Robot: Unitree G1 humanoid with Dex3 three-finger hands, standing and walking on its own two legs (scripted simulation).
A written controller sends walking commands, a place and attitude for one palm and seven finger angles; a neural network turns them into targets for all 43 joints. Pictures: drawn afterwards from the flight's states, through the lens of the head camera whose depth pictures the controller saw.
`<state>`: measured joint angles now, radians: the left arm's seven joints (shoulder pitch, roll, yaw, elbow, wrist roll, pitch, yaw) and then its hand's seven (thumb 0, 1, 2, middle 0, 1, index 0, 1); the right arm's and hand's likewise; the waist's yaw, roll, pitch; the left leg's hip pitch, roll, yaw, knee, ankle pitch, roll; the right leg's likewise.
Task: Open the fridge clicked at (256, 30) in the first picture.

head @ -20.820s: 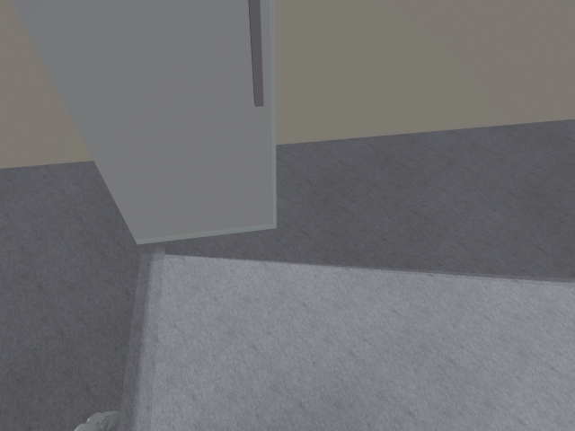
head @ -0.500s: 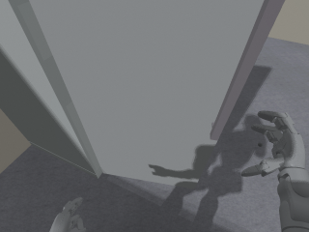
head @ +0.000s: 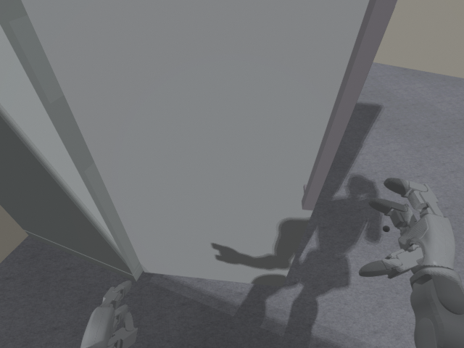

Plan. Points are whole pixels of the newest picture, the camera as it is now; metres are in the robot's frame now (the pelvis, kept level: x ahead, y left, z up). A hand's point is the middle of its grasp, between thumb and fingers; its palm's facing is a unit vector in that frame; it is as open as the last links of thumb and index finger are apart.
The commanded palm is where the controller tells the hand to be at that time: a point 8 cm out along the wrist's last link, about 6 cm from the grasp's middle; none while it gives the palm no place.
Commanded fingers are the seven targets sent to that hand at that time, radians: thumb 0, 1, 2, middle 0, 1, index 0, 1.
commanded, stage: draw the hand back to the body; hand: right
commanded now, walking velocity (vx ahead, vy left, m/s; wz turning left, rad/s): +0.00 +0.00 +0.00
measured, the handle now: (334, 119) +0.47 -0.18 +0.18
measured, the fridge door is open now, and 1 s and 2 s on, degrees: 75 75 75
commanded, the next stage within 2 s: step back with the hand held close in 1.46 s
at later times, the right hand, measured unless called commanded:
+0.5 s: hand (424, 246) +0.24 -0.26 +0.13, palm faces +0.33 +0.92 -0.21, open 14.2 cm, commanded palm +0.19 -0.29 +0.16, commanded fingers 0.00 0.12 -0.41 0.23 0.89 0.23 0.89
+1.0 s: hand (462, 245) +0.22 -0.28 +0.17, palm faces +0.45 +0.82 -0.35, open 9.6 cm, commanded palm +0.17 -0.31 +0.19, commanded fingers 0.00 -0.79 -0.85 0.20 0.36 0.20 0.36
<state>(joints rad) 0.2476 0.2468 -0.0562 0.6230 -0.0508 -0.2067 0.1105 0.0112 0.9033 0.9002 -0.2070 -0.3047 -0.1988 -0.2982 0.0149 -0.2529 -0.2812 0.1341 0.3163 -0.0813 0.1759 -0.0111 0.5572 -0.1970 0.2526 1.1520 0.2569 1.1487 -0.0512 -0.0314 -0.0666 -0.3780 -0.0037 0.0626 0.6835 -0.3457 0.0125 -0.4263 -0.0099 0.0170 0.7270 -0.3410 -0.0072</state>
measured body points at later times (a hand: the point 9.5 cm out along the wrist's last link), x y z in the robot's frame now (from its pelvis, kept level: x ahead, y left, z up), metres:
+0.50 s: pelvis +0.01 +0.00 +0.01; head -0.02 +0.01 +0.46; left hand +0.20 +0.23 -0.05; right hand +0.21 -0.31 +0.15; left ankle +0.01 +0.11 -0.72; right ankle +0.02 -0.11 -0.72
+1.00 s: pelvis +0.02 -0.01 +0.02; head -0.01 +0.00 +0.47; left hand +0.20 +0.21 -0.06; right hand +0.19 -0.32 +0.19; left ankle +0.01 +0.11 -0.72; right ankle +0.02 -0.11 -0.72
